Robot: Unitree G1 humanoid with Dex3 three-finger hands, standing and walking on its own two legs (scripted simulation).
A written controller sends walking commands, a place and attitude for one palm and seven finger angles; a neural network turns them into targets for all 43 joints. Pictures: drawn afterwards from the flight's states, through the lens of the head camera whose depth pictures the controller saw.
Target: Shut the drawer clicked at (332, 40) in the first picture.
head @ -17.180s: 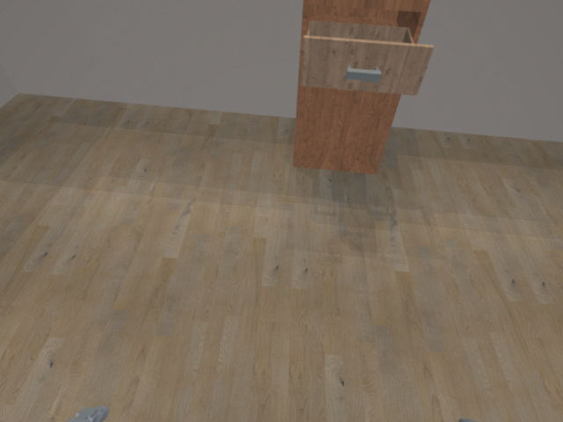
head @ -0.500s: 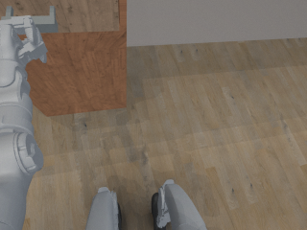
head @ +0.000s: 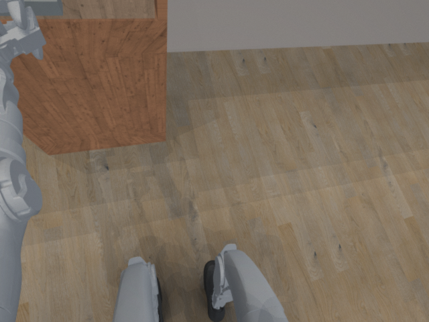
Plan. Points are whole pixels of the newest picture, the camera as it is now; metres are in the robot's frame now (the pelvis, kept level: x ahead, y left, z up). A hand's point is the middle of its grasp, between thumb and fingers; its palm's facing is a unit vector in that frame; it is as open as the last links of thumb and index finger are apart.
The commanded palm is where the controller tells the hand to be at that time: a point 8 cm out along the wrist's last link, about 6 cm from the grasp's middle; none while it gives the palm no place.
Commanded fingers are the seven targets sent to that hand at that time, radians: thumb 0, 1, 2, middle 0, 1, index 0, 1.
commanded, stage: pull the fist back off the drawer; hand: left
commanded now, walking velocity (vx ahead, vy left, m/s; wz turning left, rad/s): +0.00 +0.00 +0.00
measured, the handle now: out of the picture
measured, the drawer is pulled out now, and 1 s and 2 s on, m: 0.00 0.00 0.00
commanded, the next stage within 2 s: draw the hand back to the body in 0.74 s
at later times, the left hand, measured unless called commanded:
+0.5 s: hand (37, 31) +0.58 +0.21 +0.07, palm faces +0.09 -1.00 -0.03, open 3.3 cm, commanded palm +0.56 +0.22 +0.07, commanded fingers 0.00 0.90 0.90 -1.40 -1.60 -1.40 -1.60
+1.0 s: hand (27, 46) +0.53 +0.21 +0.09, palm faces +0.07 -1.00 -0.04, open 3.3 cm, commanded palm +0.48 +0.25 +0.11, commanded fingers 0.00 0.90 0.90 -1.40 -1.60 -1.40 -1.60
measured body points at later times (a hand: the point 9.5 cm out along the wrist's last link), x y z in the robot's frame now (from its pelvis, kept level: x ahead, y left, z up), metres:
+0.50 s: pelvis -0.01 +0.00 +0.00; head +0.19 +0.04 +0.40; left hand +0.57 +0.26 +0.07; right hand -0.04 -0.26 -0.10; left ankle +0.04 +0.10 -0.62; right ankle +0.05 -0.12 -0.62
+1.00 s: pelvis +0.05 +0.01 +0.04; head +0.20 +0.03 +0.47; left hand +0.52 +0.26 +0.09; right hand +0.07 -0.25 -0.07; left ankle +0.04 +0.10 -0.62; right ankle +0.05 -0.12 -0.62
